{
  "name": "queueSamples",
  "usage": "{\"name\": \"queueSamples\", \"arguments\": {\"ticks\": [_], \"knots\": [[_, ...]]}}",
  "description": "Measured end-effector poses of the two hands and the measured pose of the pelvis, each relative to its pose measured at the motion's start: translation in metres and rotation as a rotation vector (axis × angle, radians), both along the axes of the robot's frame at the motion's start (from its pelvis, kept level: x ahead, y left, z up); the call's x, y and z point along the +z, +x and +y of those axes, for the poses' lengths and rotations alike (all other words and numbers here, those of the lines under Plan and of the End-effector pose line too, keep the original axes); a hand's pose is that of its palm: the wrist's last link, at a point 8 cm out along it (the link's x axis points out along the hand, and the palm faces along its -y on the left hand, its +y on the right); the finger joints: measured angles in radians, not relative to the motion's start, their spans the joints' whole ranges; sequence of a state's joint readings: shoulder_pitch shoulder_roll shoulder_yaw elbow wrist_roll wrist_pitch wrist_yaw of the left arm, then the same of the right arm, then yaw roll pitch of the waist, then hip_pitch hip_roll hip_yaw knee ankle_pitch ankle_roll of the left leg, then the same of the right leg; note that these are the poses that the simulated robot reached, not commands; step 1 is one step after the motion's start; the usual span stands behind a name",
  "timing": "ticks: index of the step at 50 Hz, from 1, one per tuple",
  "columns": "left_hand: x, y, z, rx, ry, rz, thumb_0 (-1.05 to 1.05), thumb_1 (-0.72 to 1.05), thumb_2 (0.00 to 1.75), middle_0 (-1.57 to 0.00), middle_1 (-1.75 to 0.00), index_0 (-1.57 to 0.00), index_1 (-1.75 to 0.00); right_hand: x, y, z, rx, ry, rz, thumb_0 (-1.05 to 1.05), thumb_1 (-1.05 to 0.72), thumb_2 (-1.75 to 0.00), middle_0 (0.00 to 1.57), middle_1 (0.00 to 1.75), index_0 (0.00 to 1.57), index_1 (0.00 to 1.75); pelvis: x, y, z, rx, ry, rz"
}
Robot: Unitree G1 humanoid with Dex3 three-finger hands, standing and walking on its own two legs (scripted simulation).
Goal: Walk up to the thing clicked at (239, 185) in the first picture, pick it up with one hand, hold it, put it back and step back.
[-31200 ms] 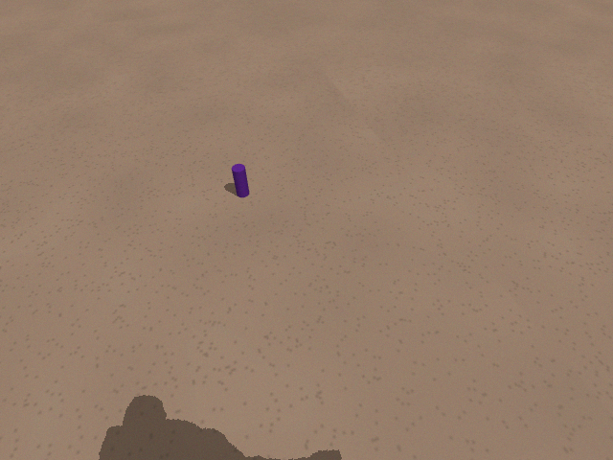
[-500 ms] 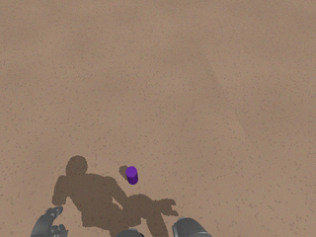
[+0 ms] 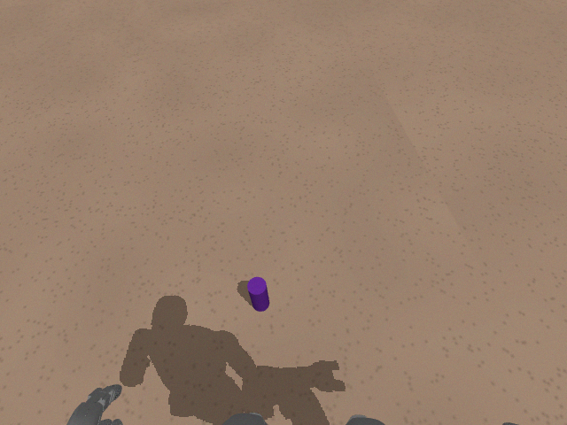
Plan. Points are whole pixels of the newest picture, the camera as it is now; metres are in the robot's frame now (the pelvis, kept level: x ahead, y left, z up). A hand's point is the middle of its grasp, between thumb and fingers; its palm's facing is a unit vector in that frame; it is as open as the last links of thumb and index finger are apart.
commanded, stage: step back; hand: left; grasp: from the side
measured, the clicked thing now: (259, 294) +0.57 +0.15 -0.68
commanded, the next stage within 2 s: none
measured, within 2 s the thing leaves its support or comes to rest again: neither
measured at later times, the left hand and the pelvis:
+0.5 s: hand out of the picture -0.07 +0.24 -0.14, palm faces -0.06 -0.91 -0.40, open 7.4 cm; pelvis -0.16 -0.02 -0.01, yaw -3 degrees
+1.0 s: hand out of the picture -0.21 +0.25 -0.15, palm faces -0.02 -0.92 -0.38, open 7.4 cm; pelvis -0.32 -0.02 +0.00, yaw -1 degrees
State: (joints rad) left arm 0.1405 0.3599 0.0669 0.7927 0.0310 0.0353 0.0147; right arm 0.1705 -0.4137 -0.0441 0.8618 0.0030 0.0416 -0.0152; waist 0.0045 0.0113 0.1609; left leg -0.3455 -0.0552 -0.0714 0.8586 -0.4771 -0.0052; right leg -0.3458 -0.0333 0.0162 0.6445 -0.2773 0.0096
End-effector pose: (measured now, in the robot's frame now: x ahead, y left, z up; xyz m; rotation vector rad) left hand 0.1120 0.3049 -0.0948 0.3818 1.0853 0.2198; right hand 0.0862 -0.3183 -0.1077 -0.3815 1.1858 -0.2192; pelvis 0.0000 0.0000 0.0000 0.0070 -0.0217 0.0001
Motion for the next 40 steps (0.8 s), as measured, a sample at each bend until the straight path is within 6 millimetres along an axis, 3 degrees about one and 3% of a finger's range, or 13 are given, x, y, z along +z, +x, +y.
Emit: {"name": "queueSamples", "arguments": {"ticks": [4,11,17,21,28,34,40], "knots": [[-0.013,-0.013,0.014,0.010,-0.020,-0.031,0.01,0.90,0.90,-0.20,-0.30,-0.21,-0.30,0.000,-0.024,0.012,0.024,-0.021,0.013,0.01,-0.90,-0.90,0.21,0.30,0.20,0.30,-0.007,-0.025,0.010,0.007,0.018,-0.019],[-0.011,-0.058,0.016,0.021,-0.036,0.013,0.01,0.90,0.90,-0.20,-0.30,-0.20,-0.30,0.020,-0.058,0.023,0.025,-0.013,-0.029,0.01,-0.90,-0.90,0.21,0.30,0.21,0.30,0.006,-0.062,0.008,-0.009,-0.029,-0.009],[-0.014,-0.108,0.009,-0.004,-0.020,0.073,0.01,0.90,0.90,-0.20,-0.30,-0.20,-0.30,0.020,-0.081,0.010,0.018,-0.015,-0.109,0.01,-0.90,-0.90,0.21,0.30,0.21,0.30,0.001,-0.101,-0.002,-0.051,-0.026,-0.008],[-0.018,-0.143,-0.004,-0.017,0.002,0.088,0.01,0.90,0.90,-0.20,-0.30,-0.20,-0.30,0.006,-0.105,-0.010,0.005,-0.004,-0.138,0.00,-0.90,-0.90,0.21,0.30,0.21,0.30,-0.010,-0.131,-0.016,-0.075,-0.016,-0.012],[0.002,-0.208,-0.024,0.004,0.008,0.107,0.01,0.90,0.90,-0.20,-0.30,-0.21,-0.30,-0.003,-0.169,-0.025,-0.047,0.020,-0.071,0.01,-0.90,-0.90,0.21,0.30,0.20,0.30,0.001,-0.174,-0.024,-0.055,0.015,-0.018],[0.008,-0.226,-0.017,0.006,0.031,0.031,0.01,0.89,0.90,-0.20,-0.30,-0.21,-0.30,-0.008,-0.229,-0.021,-0.019,0.012,0.030,0.01,-0.90,-0.90,0.21,0.30,0.20,0.30,0.001,-0.211,-0.021,-0.010,0.014,-0.006],[-0.009,-0.247,-0.003,0.018,0.004,-0.034,0.01,0.90,0.90,-0.20,-0.30,-0.21,-0.30,-0.010,-0.275,-0.003,0.015,0.002,0.065,0.01,-0.90,-0.90,0.21,0.30,0.20,0.30,-0.009,-0.258,-0.012,0.017,0.031,-0.029]]}}
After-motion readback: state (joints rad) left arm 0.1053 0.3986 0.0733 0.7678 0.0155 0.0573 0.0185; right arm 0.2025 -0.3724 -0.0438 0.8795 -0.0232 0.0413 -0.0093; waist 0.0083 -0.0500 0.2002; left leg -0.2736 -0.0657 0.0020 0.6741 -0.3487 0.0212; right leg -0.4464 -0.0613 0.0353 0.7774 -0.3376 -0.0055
